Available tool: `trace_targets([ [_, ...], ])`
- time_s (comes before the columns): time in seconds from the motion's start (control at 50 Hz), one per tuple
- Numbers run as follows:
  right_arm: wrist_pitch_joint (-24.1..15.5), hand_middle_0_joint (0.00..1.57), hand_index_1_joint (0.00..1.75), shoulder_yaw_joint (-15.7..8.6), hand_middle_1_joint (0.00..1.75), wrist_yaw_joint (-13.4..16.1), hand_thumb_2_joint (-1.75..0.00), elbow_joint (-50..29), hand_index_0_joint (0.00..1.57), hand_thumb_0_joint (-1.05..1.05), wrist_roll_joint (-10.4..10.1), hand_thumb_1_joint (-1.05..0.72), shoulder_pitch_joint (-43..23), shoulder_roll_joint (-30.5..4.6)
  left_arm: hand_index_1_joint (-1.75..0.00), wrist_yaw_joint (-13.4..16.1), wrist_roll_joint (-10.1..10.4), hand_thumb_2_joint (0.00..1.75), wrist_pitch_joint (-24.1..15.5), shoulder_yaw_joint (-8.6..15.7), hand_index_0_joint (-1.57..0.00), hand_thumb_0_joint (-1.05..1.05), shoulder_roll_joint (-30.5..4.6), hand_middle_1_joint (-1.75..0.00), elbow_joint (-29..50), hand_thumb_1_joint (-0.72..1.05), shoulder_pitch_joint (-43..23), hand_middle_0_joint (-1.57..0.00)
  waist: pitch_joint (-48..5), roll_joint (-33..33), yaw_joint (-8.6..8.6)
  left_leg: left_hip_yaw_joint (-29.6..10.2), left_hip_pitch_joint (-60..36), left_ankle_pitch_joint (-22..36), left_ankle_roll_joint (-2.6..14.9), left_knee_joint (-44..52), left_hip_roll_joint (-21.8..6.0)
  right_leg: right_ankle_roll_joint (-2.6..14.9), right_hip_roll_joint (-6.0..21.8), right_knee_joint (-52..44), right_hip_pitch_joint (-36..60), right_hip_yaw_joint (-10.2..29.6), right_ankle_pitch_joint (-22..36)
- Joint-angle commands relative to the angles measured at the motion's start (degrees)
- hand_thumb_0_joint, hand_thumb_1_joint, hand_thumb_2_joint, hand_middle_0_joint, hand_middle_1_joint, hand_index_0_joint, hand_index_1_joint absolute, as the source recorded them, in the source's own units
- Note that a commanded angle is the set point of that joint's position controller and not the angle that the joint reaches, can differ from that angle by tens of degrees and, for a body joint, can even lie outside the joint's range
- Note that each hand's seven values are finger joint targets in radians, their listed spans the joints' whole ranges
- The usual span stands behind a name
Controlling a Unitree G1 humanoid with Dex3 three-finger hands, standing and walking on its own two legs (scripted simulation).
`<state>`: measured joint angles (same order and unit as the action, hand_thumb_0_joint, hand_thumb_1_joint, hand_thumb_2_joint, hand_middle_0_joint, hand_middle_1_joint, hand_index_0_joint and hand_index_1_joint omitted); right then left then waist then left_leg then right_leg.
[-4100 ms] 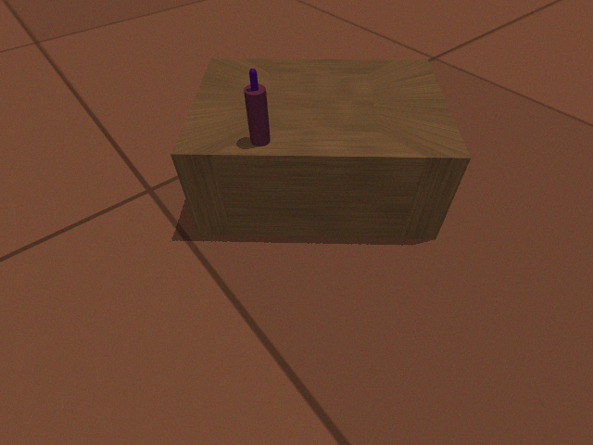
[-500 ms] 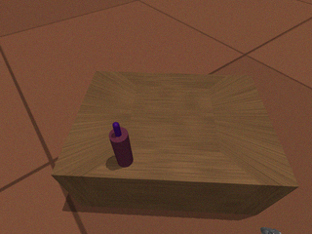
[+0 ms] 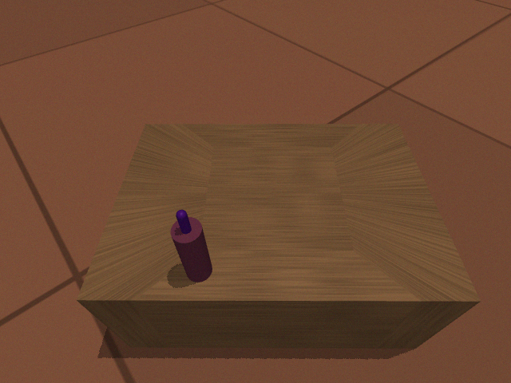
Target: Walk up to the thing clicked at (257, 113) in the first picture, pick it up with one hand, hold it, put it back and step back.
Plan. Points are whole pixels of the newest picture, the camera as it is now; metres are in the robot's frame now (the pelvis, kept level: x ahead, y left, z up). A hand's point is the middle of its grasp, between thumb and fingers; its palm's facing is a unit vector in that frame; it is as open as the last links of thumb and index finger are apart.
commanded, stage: walk up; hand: left
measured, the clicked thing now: (191, 244) +0.46 +0.19 -0.20
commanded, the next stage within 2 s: stand in 0.36 s
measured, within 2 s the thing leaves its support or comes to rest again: neither
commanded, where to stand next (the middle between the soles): +0.06 -0.01 m, yaw +0 degrees
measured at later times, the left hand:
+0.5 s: hand out of the picture +0.09 +0.25 -0.16, palm faces -0.03 -0.94 -0.34, open 7.4 cm
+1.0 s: hand out of the picture +0.07 +0.26 -0.16, palm faces -0.03 -0.94 -0.34, open 7.4 cm
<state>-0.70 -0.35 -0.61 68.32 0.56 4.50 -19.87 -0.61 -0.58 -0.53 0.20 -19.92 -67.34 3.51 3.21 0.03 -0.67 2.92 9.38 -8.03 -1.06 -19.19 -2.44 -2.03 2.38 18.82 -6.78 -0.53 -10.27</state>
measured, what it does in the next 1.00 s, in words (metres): stands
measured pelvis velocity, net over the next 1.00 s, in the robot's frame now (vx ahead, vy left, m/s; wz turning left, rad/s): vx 0.01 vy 0.00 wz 0.01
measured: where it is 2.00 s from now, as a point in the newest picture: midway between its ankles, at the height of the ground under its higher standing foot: outside the picture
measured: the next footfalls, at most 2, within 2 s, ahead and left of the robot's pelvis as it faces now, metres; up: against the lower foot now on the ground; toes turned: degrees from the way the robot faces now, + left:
none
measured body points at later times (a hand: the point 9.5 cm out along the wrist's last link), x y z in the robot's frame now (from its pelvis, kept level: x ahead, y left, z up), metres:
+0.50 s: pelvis +0.01 +0.00 +0.00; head +0.02 +0.00 +0.45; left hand +0.09 +0.30 -0.13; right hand +0.10 -0.30 -0.13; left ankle +0.03 +0.13 -0.75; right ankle +0.00 -0.14 -0.75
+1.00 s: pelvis +0.01 +0.00 +0.00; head +0.02 +0.00 +0.45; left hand +0.08 +0.30 -0.13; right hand +0.09 -0.30 -0.13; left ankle +0.03 +0.13 -0.75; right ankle +0.00 -0.14 -0.75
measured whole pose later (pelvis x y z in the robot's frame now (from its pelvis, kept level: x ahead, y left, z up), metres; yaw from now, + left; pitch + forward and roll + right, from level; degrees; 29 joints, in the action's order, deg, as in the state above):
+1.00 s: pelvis +0.01 +0.00 +0.00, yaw +1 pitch -2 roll +0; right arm -0.5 -0.3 -0.6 65.8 0.8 5.4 -19.8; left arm -0.3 -1.0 -0.6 0.0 -20.5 -65.3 6.8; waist 2.8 -0.1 -0.4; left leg 2.2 8.8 -8.7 -1.1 -19.1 -2.2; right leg -2.1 2.5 17.7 -5.3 -1.3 -10.7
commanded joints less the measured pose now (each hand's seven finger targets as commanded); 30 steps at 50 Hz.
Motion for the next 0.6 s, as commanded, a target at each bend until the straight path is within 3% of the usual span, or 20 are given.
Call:
trace_targets([
  [0.0, -1.26, 0.20, 0.30, -2.02, 0.30, 0.66, -0.90, -4.05, 0.20, 0.00, -0.32, -0.90, -3.81, -12.47, -0.30, 0.65, 0.21, 0.90, -0.91, 2.35, -0.20, 0.00, -12.13, -0.30, 2.98, 0.90, -2.46, -0.20, -6.24, 0.25, 0.68, -5.61, -2.49, 1.95, 1.91, 3.35, -5.39, 2.54, 5.06, -3.07, 0.51, 3.93, 5.10],
  [0.36, -0.94, 0.20, 0.30, -2.33, 0.30, 0.80, -0.90, -5.26, 0.20, 0.00, 0.06, -0.90, -2.89, -12.28, -0.30, 1.05, -0.09, 0.90, -1.08, 2.42, -0.20, 0.00, -12.48, -0.30, 3.90, 0.90, -1.67, -0.20, -5.22, -0.51, 0.13, -5.89, -3.86, 5.20, 1.54, 3.00, -5.91, 2.22, 5.58, -3.68, -0.92, 3.92, 5.04],
  [0.46, -1.18, 0.20, 0.30, -2.20, 0.30, 0.69, -0.90, -5.78, 0.20, 0.00, -0.08, -0.90, -2.89, -12.08, -0.30, 1.02, 0.03, 0.90, -1.39, 2.31, -0.20, 0.00, -12.33, -0.30, 4.32, 0.90, -1.26, -0.20, -6.45, -0.14, 0.04, -5.85, -4.93, 8.81, 1.74, 2.21, -6.21, 2.13, 5.98, -3.51, 0.44, 3.94, 8.31],
  [0.58, -1.11, 0.20, 0.30, -2.10, 0.30, 0.73, -0.90, -5.98, 0.20, 0.00, 0.00, -0.90, -3.07, -12.28, -0.30, 0.85, 0.00, 0.90, -1.13, 2.21, -0.20, 0.00, -12.25, -0.30, 4.78, 0.90, -0.35, -0.20, -5.16, 1.16, 0.43, -5.58, -4.25, 6.01, 1.60, 2.83, -5.92, 2.42, 5.91, -4.27, -0.12, 3.85, 6.13],
])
